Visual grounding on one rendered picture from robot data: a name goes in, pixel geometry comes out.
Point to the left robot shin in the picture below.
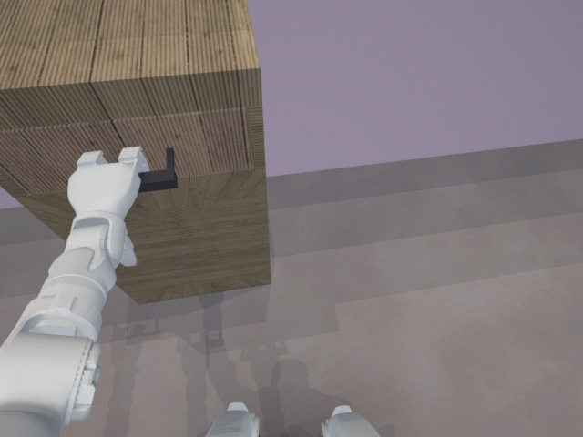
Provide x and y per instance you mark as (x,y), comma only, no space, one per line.
(237,406)

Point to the left robot upper arm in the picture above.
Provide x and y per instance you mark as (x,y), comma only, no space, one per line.
(46,382)

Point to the robot left forearm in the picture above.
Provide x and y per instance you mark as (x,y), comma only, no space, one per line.
(73,295)

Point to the left robot thigh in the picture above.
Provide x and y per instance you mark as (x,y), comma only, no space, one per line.
(235,423)

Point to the handle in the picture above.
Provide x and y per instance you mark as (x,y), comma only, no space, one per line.
(160,179)

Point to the drawer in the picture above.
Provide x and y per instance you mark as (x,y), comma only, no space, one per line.
(41,159)

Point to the left robot hand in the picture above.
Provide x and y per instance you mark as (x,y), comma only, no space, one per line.
(111,187)

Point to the cabinet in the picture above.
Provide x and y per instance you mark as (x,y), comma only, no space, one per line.
(74,61)

